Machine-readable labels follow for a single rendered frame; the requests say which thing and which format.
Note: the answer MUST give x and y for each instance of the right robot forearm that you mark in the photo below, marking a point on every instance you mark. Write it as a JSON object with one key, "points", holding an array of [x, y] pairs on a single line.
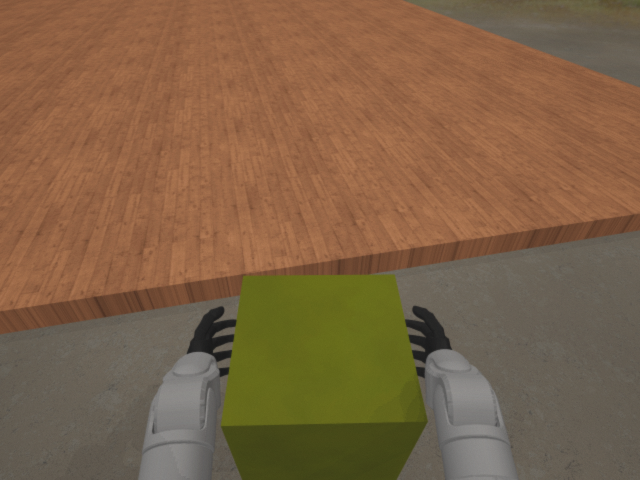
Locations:
{"points": [[471, 432]]}

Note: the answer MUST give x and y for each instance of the robot right hand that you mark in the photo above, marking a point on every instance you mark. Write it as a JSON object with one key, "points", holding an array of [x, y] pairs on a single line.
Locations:
{"points": [[434, 339]]}

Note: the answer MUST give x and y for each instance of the left robot forearm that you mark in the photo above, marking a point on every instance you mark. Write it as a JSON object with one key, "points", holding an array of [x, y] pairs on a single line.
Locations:
{"points": [[181, 430]]}

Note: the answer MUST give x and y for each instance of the carton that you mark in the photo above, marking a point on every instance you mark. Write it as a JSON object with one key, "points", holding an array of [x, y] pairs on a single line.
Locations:
{"points": [[322, 382]]}

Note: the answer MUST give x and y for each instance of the robot left hand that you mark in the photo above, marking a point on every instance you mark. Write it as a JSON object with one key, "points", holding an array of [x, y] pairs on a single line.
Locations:
{"points": [[203, 341]]}

